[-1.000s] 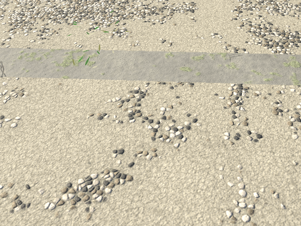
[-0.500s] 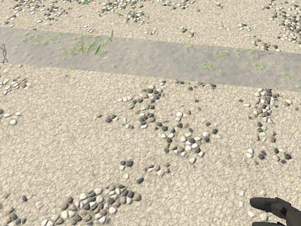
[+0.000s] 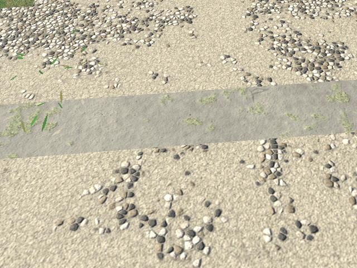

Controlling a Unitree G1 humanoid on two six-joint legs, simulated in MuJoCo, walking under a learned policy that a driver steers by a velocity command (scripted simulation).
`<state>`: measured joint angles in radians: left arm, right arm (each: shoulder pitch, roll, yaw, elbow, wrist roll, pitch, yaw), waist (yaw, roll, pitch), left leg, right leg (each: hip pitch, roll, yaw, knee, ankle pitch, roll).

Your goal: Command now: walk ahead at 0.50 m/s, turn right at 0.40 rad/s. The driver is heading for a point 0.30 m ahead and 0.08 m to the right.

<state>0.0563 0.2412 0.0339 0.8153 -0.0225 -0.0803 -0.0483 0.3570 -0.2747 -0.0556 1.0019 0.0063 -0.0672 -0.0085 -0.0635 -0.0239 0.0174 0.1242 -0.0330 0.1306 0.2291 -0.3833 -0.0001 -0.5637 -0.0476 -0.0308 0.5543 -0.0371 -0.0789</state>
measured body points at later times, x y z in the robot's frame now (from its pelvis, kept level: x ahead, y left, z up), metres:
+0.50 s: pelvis +0.25 -0.02 +0.01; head +0.27 -0.02 +0.46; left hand +0.36 +0.24 -0.12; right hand +0.38 -0.30 -0.10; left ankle +0.38 +0.07 -0.72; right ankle +0.16 -0.10 -0.72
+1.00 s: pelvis +0.31 -0.04 +0.01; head +0.32 -0.05 +0.46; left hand +0.38 +0.20 -0.13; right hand +0.36 -0.31 -0.13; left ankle +0.38 +0.07 -0.73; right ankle +0.25 -0.16 -0.73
